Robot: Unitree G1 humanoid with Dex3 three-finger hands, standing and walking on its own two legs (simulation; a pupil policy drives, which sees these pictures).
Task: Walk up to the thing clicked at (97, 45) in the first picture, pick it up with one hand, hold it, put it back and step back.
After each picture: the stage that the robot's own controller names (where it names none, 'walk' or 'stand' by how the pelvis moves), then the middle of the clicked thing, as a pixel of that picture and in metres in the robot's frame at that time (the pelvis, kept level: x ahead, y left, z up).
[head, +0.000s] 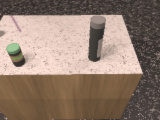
stand; (95, 40) +0.65 -0.06 -0.04
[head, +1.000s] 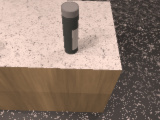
sink last; (70, 31) +0.61 +0.07 -0.01
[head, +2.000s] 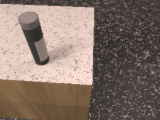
stand; (36, 41) +0.54 +0.21 +0.00
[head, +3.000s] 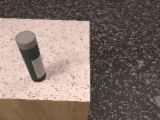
stand; (33, 59) +0.48 +0.22 -0.03
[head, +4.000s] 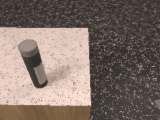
stand; (35, 66) +0.48 +0.22 -0.04
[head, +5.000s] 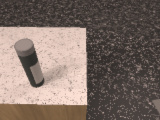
stand; (31, 65) +0.49 +0.23 -0.04
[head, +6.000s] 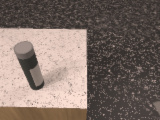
stand; (31, 68) +0.48 +0.23 -0.04
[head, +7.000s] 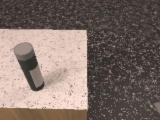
rise first; (31, 69) +0.47 +0.23 -0.04
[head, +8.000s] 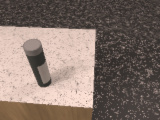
rise first; (39, 65) +0.49 +0.22 -0.04
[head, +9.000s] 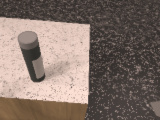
go down; (33, 59) +0.50 +0.20 -0.03
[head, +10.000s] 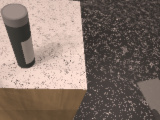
go down; (21, 41) +0.50 +0.19 +0.03
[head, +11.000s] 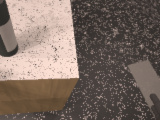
close in; out of the picture +0.50 +0.20 +0.06
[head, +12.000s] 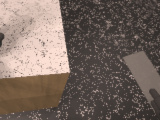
close; out of the picture +0.52 +0.22 +0.09
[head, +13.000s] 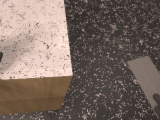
lift; out of the picture +0.46 +0.24 +0.08
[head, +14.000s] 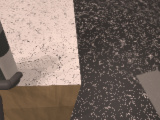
lift; out of the picture +0.40 +0.22 +0.08
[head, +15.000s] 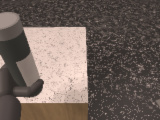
hold; (20, 61) +0.34 +0.17 +0.18
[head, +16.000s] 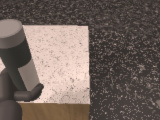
hold; (21, 66) +0.33 +0.18 +0.15
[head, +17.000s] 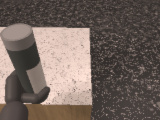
crouch; (29, 69) +0.33 +0.16 +0.14
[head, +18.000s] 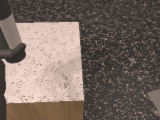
crouch; (2, 25) +0.45 +0.21 +0.20
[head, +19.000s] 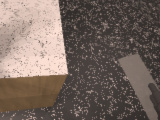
lower; out of the picture +0.50 +0.24 +0.07
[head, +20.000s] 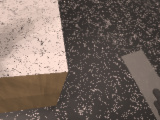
lower; out of the picture +0.51 +0.22 +0.08
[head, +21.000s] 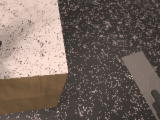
lower; out of the picture +0.51 +0.22 +0.08
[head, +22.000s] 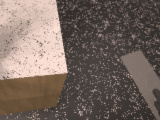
lower; out of the picture +0.51 +0.23 +0.08
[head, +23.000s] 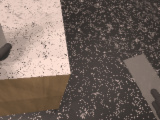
loosen; out of the picture +0.50 +0.20 +0.08
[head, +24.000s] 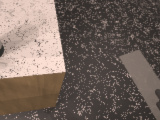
withdraw; out of the picture +0.50 +0.21 +0.08
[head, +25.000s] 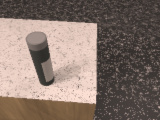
sink last; (42, 61) +0.46 +0.19 +0.01
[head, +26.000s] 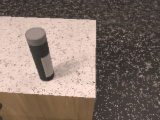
stand; (42, 57) +0.48 +0.19 +0.01
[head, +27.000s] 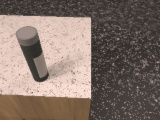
stand; (34, 57) +0.47 +0.20 +0.02
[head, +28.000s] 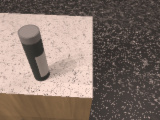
stand; (36, 56) +0.47 +0.19 +0.02
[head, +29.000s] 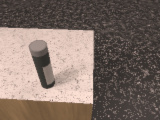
stand; (43, 66) +0.49 +0.19 -0.04
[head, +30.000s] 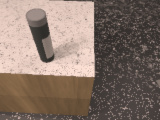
walk; (42, 39) +0.55 +0.17 -0.01
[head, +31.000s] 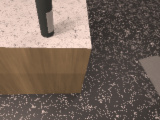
walk; (45, 13) +0.69 +0.17 -0.03
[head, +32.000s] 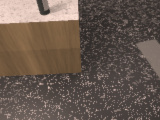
walk; out of the picture +0.97 +0.30 -0.02
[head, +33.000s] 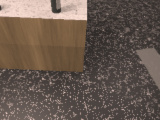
stand; out of the picture +1.08 +0.19 -0.04
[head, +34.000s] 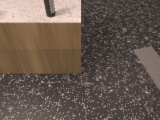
stand; out of the picture +1.10 +0.22 -0.04
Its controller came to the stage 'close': yes
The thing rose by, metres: 0.22
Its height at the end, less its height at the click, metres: +0.00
